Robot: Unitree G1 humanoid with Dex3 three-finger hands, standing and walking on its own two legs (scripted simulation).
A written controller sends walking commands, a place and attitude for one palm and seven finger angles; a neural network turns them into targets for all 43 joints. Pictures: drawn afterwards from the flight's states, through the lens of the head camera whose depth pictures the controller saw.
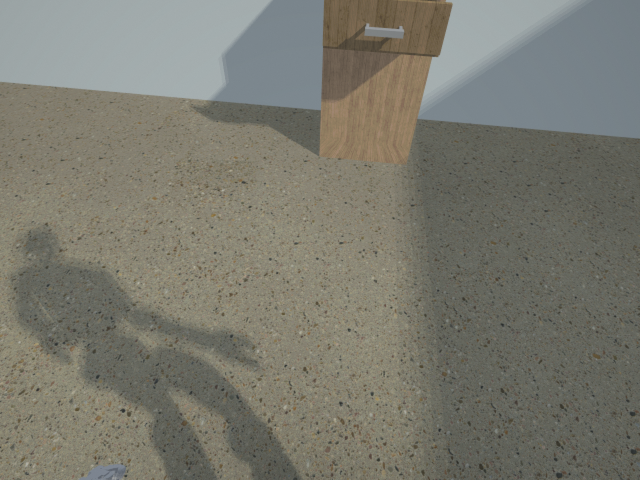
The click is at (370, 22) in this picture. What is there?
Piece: drawer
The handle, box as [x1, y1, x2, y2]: [364, 23, 403, 38]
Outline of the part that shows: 366,23 364,35 402,38 403,29 401,26 399,26 398,29 369,27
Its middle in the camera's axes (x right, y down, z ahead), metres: +0.21 -0.70 +1.29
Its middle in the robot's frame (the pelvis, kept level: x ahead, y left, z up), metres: +1.44 -0.14 -0.01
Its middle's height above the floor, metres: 0.76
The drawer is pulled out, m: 0.28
